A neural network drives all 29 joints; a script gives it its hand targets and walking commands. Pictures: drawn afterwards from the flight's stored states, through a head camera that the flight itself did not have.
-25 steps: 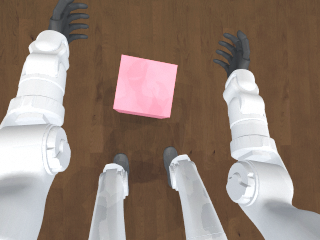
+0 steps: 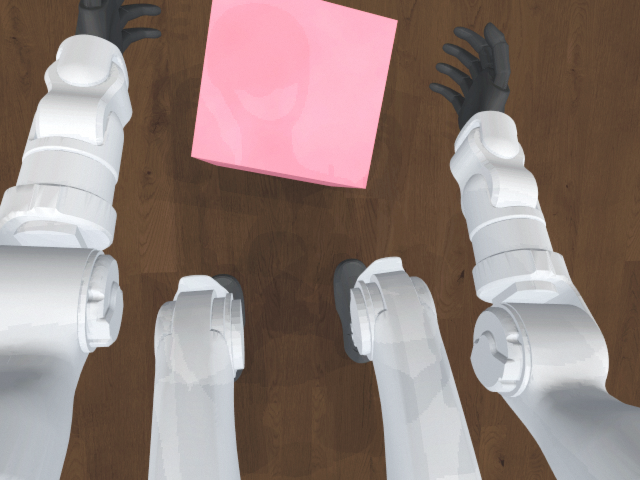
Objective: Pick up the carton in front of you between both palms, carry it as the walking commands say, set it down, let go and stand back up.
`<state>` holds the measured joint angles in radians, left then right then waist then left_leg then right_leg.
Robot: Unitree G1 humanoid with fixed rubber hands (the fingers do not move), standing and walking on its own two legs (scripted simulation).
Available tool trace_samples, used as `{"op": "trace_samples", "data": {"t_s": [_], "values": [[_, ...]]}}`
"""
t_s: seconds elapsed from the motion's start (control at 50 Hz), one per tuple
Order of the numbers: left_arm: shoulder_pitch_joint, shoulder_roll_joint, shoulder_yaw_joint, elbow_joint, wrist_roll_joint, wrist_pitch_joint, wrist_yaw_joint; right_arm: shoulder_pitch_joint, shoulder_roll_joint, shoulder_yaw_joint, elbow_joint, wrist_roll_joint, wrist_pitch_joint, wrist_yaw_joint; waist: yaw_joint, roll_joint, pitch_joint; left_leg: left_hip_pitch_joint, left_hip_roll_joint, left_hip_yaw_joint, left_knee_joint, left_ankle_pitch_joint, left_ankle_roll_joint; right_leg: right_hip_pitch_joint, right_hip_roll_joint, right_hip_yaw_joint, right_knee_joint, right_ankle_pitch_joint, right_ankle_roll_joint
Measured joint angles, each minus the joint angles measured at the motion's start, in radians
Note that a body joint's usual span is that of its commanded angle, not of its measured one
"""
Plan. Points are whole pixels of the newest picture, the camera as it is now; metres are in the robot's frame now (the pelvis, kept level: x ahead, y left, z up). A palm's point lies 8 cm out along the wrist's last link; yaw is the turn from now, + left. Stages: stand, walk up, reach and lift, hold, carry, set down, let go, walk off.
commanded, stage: reach and lift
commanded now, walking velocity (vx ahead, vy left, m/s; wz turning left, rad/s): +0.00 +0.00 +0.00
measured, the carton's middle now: (288, 107) +0.51 +0.00 -0.34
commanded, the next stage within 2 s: none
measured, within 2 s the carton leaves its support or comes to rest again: leaves its support in 1.12 s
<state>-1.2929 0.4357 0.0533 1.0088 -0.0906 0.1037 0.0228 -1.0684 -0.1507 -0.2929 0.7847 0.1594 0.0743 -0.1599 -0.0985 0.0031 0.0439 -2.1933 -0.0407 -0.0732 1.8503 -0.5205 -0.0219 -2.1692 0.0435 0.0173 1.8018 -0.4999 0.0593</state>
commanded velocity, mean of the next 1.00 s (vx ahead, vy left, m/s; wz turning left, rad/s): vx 0.00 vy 0.00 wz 0.00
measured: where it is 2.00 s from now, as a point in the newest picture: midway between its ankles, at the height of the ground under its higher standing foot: (294, 337)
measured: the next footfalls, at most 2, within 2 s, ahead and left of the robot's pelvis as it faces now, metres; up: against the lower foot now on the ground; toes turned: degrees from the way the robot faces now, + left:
none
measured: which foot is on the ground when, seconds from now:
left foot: down 0.00-1.00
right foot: down 0.00-1.00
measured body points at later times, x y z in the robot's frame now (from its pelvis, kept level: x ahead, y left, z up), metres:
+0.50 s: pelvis -0.01 +0.00 -0.09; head +0.36 +0.04 +0.15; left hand +0.56 +0.18 -0.29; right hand +0.51 -0.19 -0.28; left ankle +0.09 +0.12 -0.43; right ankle +0.11 -0.13 -0.43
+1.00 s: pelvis -0.02 +0.00 -0.09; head +0.35 +0.04 +0.16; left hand +0.56 +0.14 -0.28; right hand +0.51 -0.16 -0.27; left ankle +0.09 +0.12 -0.43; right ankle +0.11 -0.13 -0.43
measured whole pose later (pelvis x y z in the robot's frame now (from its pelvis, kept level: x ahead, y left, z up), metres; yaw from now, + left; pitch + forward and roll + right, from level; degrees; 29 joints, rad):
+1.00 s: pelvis -0.02 +0.00 -0.09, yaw -1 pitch +38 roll -4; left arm -1.61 0.38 -0.06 1.32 -0.10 0.08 0.07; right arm -1.42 -0.15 -0.32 1.11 0.14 0.04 -0.19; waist -0.07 -0.05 0.33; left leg -2.30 -0.02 -0.07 2.18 -0.55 -0.01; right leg -2.27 0.06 0.01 2.11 -0.52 0.09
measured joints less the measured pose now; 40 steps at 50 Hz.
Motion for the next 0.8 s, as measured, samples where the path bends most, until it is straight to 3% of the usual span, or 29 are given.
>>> {"op": "trace_samples", "data": {"t_s": [0.28, 0.5, 0.8], "values": [[-0.253, 0.061, -0.097, 0.231, -0.081, -0.021, 0.002, -0.258, -0.048, 0.032, 0.228, 0.031, -0.013, -0.005, -0.002, -0.026, 0.251, -0.103, 0.004, 0.008, 0.246, 0.004, 0.004, -0.104, 0.009, 0.001, 0.241, 0.009, 0.019], [-0.212, 0.054, -0.143, 0.180, -0.101, -0.062, 0.019, -0.287, -0.079, 0.110, 0.292, 0.122, -0.062, -0.007, 0.013, -0.066, 0.309, -0.096, 0.027, 0.010, 0.354, -0.060, 0.013, -0.101, 0.012, -0.007, 0.339, -0.040, 0.018], [-0.235, -0.003, -0.155, 0.236, -0.095, -0.061, 0.023, -0.288, -0.047, 0.102, 0.314, 0.090, -0.073, -0.009, 0.013, -0.044, 0.265, -0.112, 0.021, 0.016, 0.324, -0.033, 0.019, -0.112, 0.009, -0.001, 0.310, -0.018, 0.024]]}}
